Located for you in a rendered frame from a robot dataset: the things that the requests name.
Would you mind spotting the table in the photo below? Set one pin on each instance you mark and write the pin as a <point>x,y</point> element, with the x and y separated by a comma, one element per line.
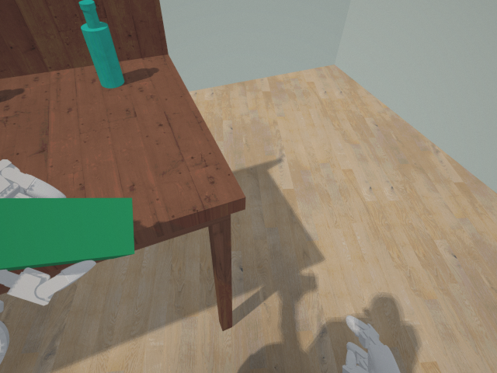
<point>144,140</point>

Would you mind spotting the robot right hand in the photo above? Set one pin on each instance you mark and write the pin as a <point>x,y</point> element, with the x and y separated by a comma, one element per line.
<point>378,359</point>

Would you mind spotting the robot left hand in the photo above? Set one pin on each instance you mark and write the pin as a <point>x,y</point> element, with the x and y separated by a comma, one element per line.
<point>33,285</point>

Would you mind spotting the sponge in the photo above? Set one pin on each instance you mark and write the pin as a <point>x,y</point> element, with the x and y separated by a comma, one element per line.
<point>42,232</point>

